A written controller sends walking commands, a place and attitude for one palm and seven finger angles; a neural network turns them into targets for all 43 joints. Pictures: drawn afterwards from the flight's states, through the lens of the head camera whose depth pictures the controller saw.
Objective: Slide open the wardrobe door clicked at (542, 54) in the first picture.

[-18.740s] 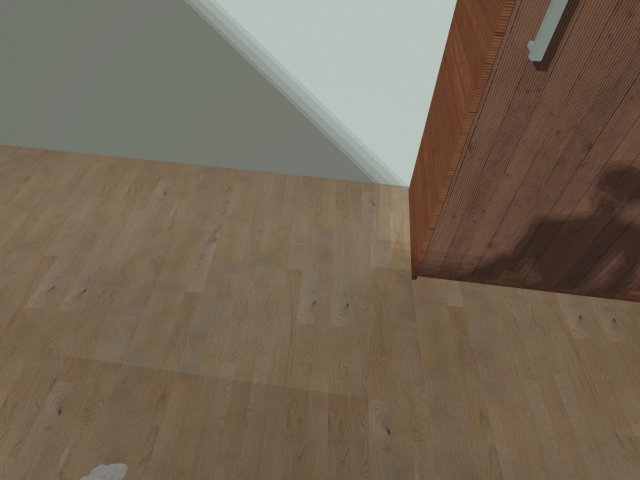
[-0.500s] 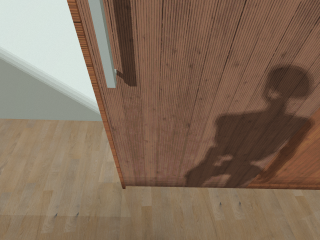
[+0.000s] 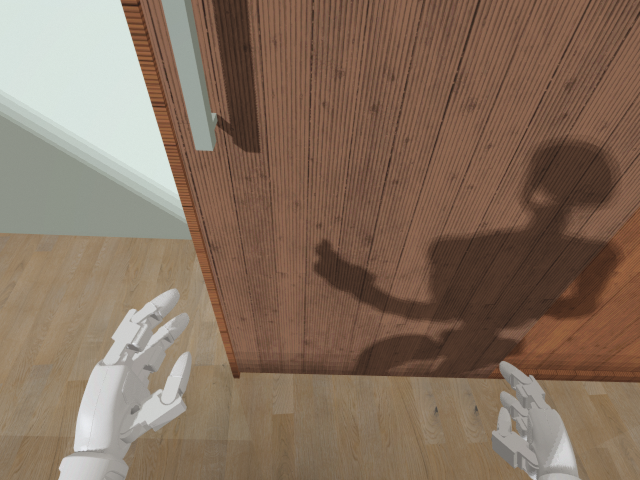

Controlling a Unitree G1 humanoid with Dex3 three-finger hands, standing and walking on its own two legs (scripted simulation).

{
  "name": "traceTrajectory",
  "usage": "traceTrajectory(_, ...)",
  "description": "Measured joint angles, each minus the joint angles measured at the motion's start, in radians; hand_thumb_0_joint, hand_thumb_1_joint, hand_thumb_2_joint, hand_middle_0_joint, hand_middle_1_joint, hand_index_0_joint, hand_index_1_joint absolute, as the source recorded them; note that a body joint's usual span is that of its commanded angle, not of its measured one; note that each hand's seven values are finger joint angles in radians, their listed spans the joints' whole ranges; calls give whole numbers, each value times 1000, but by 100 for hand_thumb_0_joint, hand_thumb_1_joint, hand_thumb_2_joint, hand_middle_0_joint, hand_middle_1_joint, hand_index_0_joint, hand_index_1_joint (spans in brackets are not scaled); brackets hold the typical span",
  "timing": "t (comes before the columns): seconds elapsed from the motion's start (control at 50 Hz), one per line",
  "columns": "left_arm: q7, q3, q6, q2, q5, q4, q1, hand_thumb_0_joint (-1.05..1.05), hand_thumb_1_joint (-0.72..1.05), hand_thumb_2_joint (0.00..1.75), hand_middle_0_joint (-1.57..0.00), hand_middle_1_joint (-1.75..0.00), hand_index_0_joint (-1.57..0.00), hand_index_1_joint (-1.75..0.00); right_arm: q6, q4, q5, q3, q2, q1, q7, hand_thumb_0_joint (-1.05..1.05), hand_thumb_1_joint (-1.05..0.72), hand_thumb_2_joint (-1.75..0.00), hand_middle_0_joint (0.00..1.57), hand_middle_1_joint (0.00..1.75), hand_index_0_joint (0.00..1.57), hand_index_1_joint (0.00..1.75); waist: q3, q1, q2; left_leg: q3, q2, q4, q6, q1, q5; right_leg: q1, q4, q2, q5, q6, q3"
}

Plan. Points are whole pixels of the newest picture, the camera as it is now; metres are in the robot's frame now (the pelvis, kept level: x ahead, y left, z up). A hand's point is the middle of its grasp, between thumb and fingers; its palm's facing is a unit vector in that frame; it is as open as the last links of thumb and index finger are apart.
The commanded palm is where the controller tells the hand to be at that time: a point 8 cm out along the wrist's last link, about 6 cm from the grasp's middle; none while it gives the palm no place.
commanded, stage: raise the hand with hooked fingers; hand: left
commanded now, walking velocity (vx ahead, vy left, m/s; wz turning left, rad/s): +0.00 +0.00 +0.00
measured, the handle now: (191, 41) +0.51 +0.18 +0.30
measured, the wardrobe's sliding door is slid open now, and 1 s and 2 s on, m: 0.00 0.00 0.00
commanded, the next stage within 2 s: move the hooked fingers beside the handle in 1.76 s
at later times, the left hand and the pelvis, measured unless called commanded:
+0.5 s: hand (97, 339) +0.22 +0.23 +0.13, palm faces +0.10 -0.99 -0.10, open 11.1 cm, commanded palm +0.18 +0.28 +0.16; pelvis +0.02 -0.01 +0.02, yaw +2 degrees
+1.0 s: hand (2, 229) +0.26 +0.27 +0.25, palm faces +0.14 -0.98 -0.11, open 13.7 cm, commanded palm +0.22 +0.32 +0.26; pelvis +0.02 +0.01 +0.05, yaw +3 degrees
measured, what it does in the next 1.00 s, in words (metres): stands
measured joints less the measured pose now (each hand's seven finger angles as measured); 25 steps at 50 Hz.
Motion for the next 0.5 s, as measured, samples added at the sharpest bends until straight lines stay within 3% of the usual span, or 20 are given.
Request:
traceTrajectory(0.04,-29,15,43,17,-11,-17,53,1,67,79,-22,-46,-22,-46,30,-47,8,-4,2,-24,-5,1,-91,-90,20,30,20,30,4,16,-3,-8,4,53,-6,-22,-41,-18,45,3,-28,-9,-6)
traceTrajectory(0.1,-12,46,115,47,-28,-60,131,1,59,76,-22,-50,-23,-51,49,-93,8,8,8,-31,-27,1,-91,-90,19,30,20,30,10,42,9,-38,9,91,-18,-38,-69,-15,66,6,-53,-16,-35)
traceTrajectory(0.18,-5,94,82,69,-62,-134,155,2,49,72,-23,-56,-23,-57,33,-76,4,46,18,-25,-47,1,-90,-90,19,30,20,30,29,74,38,-87,13,108,-24,-44,-77,12,49,13,-58,-24,-83)
traceTrajectory(0.26,-77,118,76,88,-90,-156,50,2,40,68,-23,-62,-24,-62,22,-11,12,95,38,-20,-68,1,-90,-90,20,30,20,30,53,94,64,-110,15,84,-32,-25,-61,45,11,17,-43,-29,-106)
traceTrajectory(0.34,-138,145,197,126,-113,-125,-46,1,30,64,-24,-68,-24,-68,28,33,25,131,66,0,-91,1,-90,-90,20,30,21,30,69,80,80,-98,16,5,-32,36,-29,98,-59,20,-11,-27,-95)
traceTrajectory(0.4,-145,182,278,152,-140,-106,-67,1,23,61,-25,-73,-25,-73,25,46,29,141,72,29,-105,1,-90,-89,20,30,21,30,69,59,83,-77,16,-64,-30,92,-5,140,-114,21,12,-21,-76)
traceTrajectory(0.5,-124,239,311,157,-173,-119,-75,1,12,56,-25,-80,-26,-80,1,63,36,124,38,74,-113,1,-90,-89,20,30,21,30,73,44,81,-51,13,-144,-22,167,19,201,-183,21,38,-12,-52)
